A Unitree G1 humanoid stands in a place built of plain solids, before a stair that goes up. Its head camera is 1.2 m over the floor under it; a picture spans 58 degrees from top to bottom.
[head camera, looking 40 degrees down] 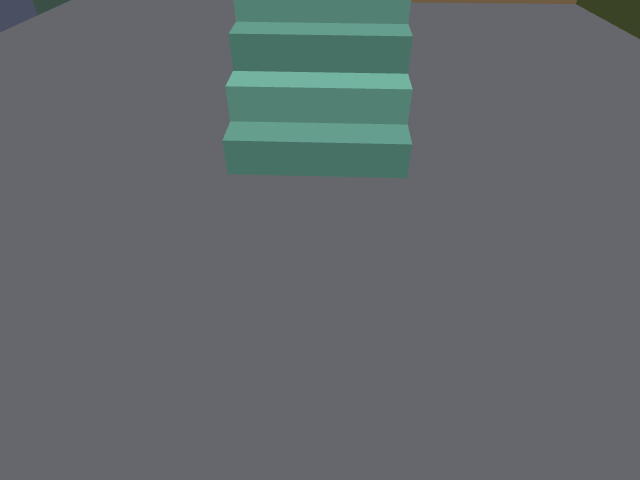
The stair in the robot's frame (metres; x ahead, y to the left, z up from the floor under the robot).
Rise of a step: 0.19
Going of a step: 0.21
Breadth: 0.94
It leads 2 degrees to the right of straight ahead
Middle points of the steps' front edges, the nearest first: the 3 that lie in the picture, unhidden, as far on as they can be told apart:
1.95 0.02 0.19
2.15 0.01 0.39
2.36 0.00 0.58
